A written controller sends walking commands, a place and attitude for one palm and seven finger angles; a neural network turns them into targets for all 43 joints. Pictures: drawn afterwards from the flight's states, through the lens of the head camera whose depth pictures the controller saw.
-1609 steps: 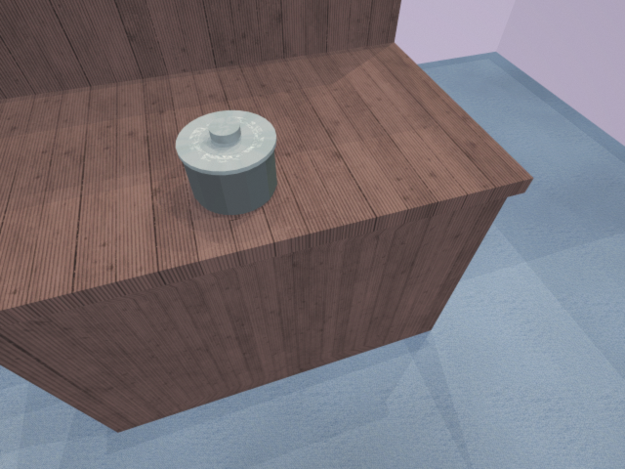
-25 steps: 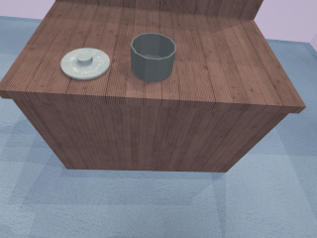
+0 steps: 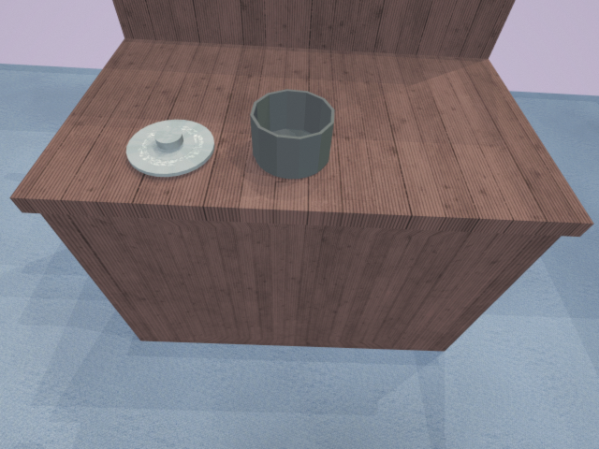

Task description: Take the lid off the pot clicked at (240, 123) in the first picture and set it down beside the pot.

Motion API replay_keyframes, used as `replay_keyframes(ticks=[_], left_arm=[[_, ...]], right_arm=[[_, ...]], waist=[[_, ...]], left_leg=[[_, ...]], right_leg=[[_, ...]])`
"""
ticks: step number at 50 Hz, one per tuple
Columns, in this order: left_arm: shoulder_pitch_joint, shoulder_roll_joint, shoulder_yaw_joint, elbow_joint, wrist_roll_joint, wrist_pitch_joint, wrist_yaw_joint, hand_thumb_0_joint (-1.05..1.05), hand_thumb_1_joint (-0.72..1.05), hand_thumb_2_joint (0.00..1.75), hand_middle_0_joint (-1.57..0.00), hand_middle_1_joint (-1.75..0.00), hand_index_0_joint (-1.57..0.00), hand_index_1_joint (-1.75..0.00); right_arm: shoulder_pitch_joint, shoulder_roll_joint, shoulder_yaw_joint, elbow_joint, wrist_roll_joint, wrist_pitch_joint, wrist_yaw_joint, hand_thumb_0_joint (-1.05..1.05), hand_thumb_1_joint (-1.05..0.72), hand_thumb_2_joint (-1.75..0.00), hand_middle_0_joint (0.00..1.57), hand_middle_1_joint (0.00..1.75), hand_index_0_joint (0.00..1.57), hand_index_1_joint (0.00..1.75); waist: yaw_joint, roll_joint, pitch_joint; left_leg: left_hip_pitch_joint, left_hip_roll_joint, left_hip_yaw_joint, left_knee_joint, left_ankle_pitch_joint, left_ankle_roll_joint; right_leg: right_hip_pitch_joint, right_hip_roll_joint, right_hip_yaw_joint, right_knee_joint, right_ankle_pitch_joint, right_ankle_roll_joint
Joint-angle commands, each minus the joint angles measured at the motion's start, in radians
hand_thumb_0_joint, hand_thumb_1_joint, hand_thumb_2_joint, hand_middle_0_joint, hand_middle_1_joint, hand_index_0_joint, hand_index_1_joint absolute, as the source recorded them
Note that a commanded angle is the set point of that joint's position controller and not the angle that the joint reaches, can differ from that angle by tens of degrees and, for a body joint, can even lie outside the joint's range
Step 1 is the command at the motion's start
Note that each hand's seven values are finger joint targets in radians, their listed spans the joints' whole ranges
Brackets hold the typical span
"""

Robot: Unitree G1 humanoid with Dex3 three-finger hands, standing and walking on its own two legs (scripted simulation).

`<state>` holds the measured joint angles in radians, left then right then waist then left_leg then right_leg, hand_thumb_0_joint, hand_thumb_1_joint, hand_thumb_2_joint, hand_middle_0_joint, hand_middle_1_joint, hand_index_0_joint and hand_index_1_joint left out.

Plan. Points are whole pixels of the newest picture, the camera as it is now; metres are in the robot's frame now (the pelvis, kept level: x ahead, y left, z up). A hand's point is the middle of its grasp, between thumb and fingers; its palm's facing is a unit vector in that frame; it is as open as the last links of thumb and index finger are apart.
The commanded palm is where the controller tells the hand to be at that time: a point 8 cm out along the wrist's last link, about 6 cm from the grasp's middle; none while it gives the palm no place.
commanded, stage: let the arm hang, fingers relaxed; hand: left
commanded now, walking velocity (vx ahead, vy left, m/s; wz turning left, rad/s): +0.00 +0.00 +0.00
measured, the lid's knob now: (169, 138) +0.64 +0.28 +0.02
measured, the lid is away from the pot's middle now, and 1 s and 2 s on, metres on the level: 0.24 0.24 0.24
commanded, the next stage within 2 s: look to check the result in 1.16 s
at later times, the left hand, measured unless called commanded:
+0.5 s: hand out of the picture +0.06 +0.17 -0.18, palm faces +0.04 -0.98 -0.18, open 7.4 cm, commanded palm none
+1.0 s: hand out of the picture +0.06 +0.18 -0.17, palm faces +0.05 -0.98 -0.17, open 7.3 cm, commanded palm none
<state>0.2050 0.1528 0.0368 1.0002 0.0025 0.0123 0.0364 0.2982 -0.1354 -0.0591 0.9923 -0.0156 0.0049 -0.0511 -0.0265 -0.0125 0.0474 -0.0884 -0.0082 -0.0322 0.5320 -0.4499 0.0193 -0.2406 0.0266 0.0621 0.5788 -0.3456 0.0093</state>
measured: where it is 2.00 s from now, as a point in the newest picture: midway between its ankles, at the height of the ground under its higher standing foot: outside the picture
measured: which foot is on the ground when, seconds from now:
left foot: down 0.00-1.00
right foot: down 0.00-1.00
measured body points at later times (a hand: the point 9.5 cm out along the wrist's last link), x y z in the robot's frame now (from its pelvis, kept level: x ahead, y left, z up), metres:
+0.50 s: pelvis +0.00 +0.00 +0.00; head +0.04 +0.01 +0.45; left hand +0.05 +0.22 -0.16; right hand -0.02 -0.21 -0.15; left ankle -0.10 +0.11 -0.73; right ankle -0.02 -0.14 -0.73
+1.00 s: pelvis +0.00 +0.00 +0.00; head +0.03 +0.02 +0.45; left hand +0.05 +0.23 -0.16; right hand -0.02 -0.21 -0.15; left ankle -0.10 +0.11 -0.73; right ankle -0.02 -0.14 -0.73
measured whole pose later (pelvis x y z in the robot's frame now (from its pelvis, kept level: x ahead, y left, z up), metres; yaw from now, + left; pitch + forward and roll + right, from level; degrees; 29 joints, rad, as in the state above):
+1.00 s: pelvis +0.00 +0.00 +0.00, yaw +0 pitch +0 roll -1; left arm 0.21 0.16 0.05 1.02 0.00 0.01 0.04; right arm 0.34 -0.10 -0.05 1.03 -0.01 0.00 -0.06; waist -0.03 -0.01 0.05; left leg -0.07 -0.01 -0.03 0.49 -0.43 0.02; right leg -0.21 0.02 0.06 0.54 -0.33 0.02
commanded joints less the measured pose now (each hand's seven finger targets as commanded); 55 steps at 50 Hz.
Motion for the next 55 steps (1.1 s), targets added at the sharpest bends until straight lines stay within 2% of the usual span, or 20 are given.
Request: replay_keyframes(ticks=[1,5,10,11,14,18,21,25,27,30,31,35,36,39,40,42,45,50,52,55], left_arm=[[0.023,0.110,0.026,-0.060,0.007,-0.020,0.006,0.00,0.90,0.90,-0.20,-0.30,-0.20,-0.30],[0.023,0.112,0.025,-0.057,0.005,-0.020,0.002,0.00,0.90,0.90,-0.20,-0.30,-0.20,-0.30],[0.037,0.115,0.026,-0.049,0.003,-0.025,0.004,0.00,0.90,0.90,-0.20,-0.30,-0.20,-0.30],[0.032,0.116,0.027,-0.051,0.005,-0.024,0.006,0.00,0.90,0.90,-0.20,-0.30,-0.20,-0.30],[0.033,0.110,0.028,-0.048,0.002,-0.024,0.006,0.00,0.90,0.90,-0.20,-0.30,-0.20,-0.30],[0.028,0.104,0.026,-0.046,0.002,-0.022,0.006,0.00,0.90,0.90,-0.20,-0.30,-0.20,-0.30],[0.036,0.102,0.026,-0.039,0.003,-0.023,0.008,0.00,0.90,0.90,-0.20,-0.30,-0.20,-0.30],[0.039,0.099,0.029,-0.038,0.001,-0.025,0.008,0.00,0.90,0.90,-0.20,-0.30,-0.20,-0.30],[0.039,0.093,0.029,-0.038,0.001,-0.022,0.009,0.00,0.90,0.90,-0.20,-0.30,-0.20,-0.30],[0.037,0.089,0.029,-0.036,0.002,-0.023,0.009,0.00,0.90,0.90,-0.20,-0.30,-0.20,-0.30],[0.033,0.091,0.028,-0.035,0.003,-0.020,0.009,0.00,0.90,0.90,-0.20,-0.30,-0.20,-0.30],[0.044,0.091,0.030,-0.031,0.001,-0.026,0.009,0.00,0.90,0.90,-0.20,-0.30,-0.20,-0.30],[0.039,0.091,0.030,-0.033,0.002,-0.024,0.010,0.00,0.90,0.90,-0.20,-0.30,-0.20,-0.30],[0.044,0.090,0.030,-0.033,0.001,-0.025,0.009,0.00,0.90,0.90,-0.20,-0.30,-0.20,-0.30],[0.042,0.090,0.030,-0.031,0.000,-0.024,0.009,0.00,0.90,0.90,-0.20,-0.30,-0.20,-0.30],[0.038,0.087,0.029,-0.033,0.002,-0.022,0.009,0.00,0.90,0.90,-0.20,-0.30,-0.20,-0.30],[0.040,0.087,0.032,-0.032,0.002,-0.023,0.008,0.00,0.90,0.90,-0.20,-0.30,-0.20,-0.30],[0.049,0.088,0.031,-0.027,0.002,-0.024,0.008,0.00,0.90,0.90,-0.20,-0.30,-0.20,-0.30],[0.042,0.088,0.030,-0.026,0.002,-0.022,0.008,0.00,0.90,0.90,-0.20,-0.30,-0.20,-0.30],[0.047,0.088,0.030,-0.024,0.001,-0.025,0.008,0.00,0.90,0.90,-0.20,-0.30,-0.20,-0.30]], right_arm=[[0.115,-0.084,-0.015,-0.018,0.003,-0.010,-0.002,0.00,-0.90,-0.90,0.20,0.30,0.20,0.30],[0.115,-0.094,-0.012,-0.018,0.002,-0.013,-0.002,0.00,-0.90,-0.90,0.20,0.30,0.20,0.30],[0.131,-0.086,-0.012,-0.012,0.005,-0.014,-0.002,0.00,-0.90,-0.90,0.20,0.30,0.20,0.30],[0.132,-0.077,-0.012,-0.008,0.006,-0.012,-0.002,0.00,-0.90,-0.90,0.20,0.30,0.20,0.30],[0.143,-0.079,-0.011,-0.003,0.005,-0.015,-0.003,0.00,-0.90,-0.90,0.20,0.30,0.20,0.30],[0.147,-0.074,-0.010,0.005,0.005,-0.014,-0.004,0.00,-0.90,-0.90,0.20,0.30,0.20,0.30],[0.149,-0.066,-0.011,0.011,0.007,-0.014,-0.005,0.00,-0.90,-0.90,0.20,0.30,0.20,0.30],[0.159,-0.069,-0.011,0.018,0.006,-0.018,-0.007,0.00,-0.90,-0.90,0.20,0.30,0.20,0.30],[0.157,-0.063,-0.011,0.019,0.005,-0.017,-0.008,0.00,-0.90,-0.90,0.20,0.30,0.20,0.30],[0.157,-0.067,-0.011,0.017,0.006,-0.017,-0.008,0.00,-0.90,-0.90,0.20,0.30,0.20,0.30],[0.151,-0.061,-0.011,0.018,0.006,-0.016,-0.007,0.00,-0.90,-0.90,0.20,0.30,0.20,0.30],[0.157,-0.066,-0.012,0.019,0.006,-0.020,-0.008,0.00,-0.90,-0.90,0.20,0.30,0.20,0.30],[0.157,-0.060,-0.013,0.020,0.007,-0.019,-0.008,0.00,-0.90,-0.90,0.20,0.30,0.20,0.30],[0.152,-0.065,-0.013,0.018,0.006,-0.019,-0.009,0.00,-0.90,-0.90,0.20,0.30,0.20,0.30],[0.152,-0.066,-0.011,0.018,0.006,-0.019,-0.009,0.00,-0.90,-0.90,0.20,0.30,0.20,0.30],[0.150,-0.063,-0.011,0.022,0.006,-0.018,-0.009,0.00,-0.90,-0.90,0.20,0.30,0.20,0.30],[0.156,-0.067,-0.011,0.021,0.006,-0.020,-0.010,0.00,-0.90,-0.90,0.20,0.30,0.20,0.30],[0.147,-0.064,-0.011,0.021,0.006,-0.020,-0.009,0.00,-0.90,-0.90,0.20,0.30,0.20,0.30],[0.147,-0.059,-0.010,0.024,0.006,-0.017,-0.008,0.00,-0.90,-0.90,0.20,0.30,0.20,0.30],[0.150,-0.064,-0.010,0.025,0.006,-0.019,-0.008,0.00,-0.90,-0.90,0.20,0.30,0.20,0.30]], waist=[[-0.003,0.056,-0.002],[0.002,0.061,-0.008],[0.002,0.021,-0.034],[-0.001,0.013,-0.018],[-0.001,0.023,-0.041],[-0.001,0.042,-0.015],[0.000,0.020,-0.014],[0.001,0.054,-0.046],[0.001,0.063,-0.019],[0.001,0.037,-0.015],[0.001,0.047,0.015],[0.001,0.033,-0.039],[-0.002,0.050,-0.023],[0.001,0.052,-0.033],[0.000,0.034,-0.024],[-0.001,0.046,0.000],[0.000,0.050,-0.031],[0.003,0.031,-0.014],[0.001,0.034,0.015],[0.001,0.034,-0.010]], left_leg=[[-0.063,0.092,-0.028,-0.073,0.510,0.032],[-0.073,0.093,-0.033,-0.083,0.492,0.034],[-0.074,0.080,-0.017,-0.059,0.481,0.024],[-0.079,0.077,-0.018,-0.064,0.457,0.024],[-0.059,0.086,-0.023,-0.070,0.499,0.027],[-0.067,0.091,-0.030,-0.085,0.504,0.031],[-0.072,0.085,-0.028,-0.080,0.484,0.029],[-0.045,0.090,-0.027,-0.075,0.562,0.028],[-0.049,0.095,-0.032,-0.086,0.551,0.032],[-0.061,0.093,-0.033,-0.090,0.534,0.031],[-0.070,0.091,-0.036,-0.100,0.497,0.033],[-0.041,0.088,-0.026,-0.080,0.555,0.029],[-0.044,0.088,-0.026,-0.086,0.551,0.029],[-0.035,0.091,-0.028,-0.084,0.570,0.029],[-0.039,0.091,-0.028,-0.084,0.576,0.029],[-0.046,0.093,-0.031,-0.098,0.545,0.031],[-0.030,0.096,-0.031,-0.095,0.594,0.031],[-0.041,0.088,-0.029,-0.091,0.548,0.029],[-0.062,0.086,-0.030,-0.106,0.490,0.029],[-0.048,0.089,-0.028,-0.103,0.515,0.030]], right_leg=[[0.067,-0.067,0.033,-0.037,0.439,-0.085],[0.080,-0.069,0.034,-0.041,0.428,-0.082],[0.116,-0.089,0.050,-0.056,0.494,-0.088],[0.110,-0.086,0.051,-0.059,0.488,-0.090],[0.112,-0.083,0.040,-0.049,0.496,-0.086],[0.097,-0.074,0.029,-0.053,0.463,-0.080],[0.105,-0.077,0.035,-0.060,0.469,-0.082],[0.114,-0.079,0.022,-0.046,0.502,-0.079],[0.092,-0.073,0.018,-0.049,0.470,-0.078],[0.103,-0.073,0.021,-0.056,0.466,-0.076],[0.083,-0.071,0.018,-0.061,0.435,-0.075],[0.114,-0.080,0.027,-0.055,0.506,-0.078],[0.101,-0.077,0.023,-0.054,0.493,-0.077],[0.105,-0.077,0.020,-0.056,0.494,-0.075],[0.104,-0.077,0.021,-0.055,0.501,-0.075],[0.087,-0.072,0.020,-0.059,0.470,-0.074],[0.104,-0.071,0.011,-0.050,0.485,-0.071],[0.105,-0.079,0.021,-0.066,0.489,-0.073],[0.095,-0.078,0.024,-0.075,0.457,-0.073],[0.104,-0.078,0.024,-0.072,0.472,-0.073]])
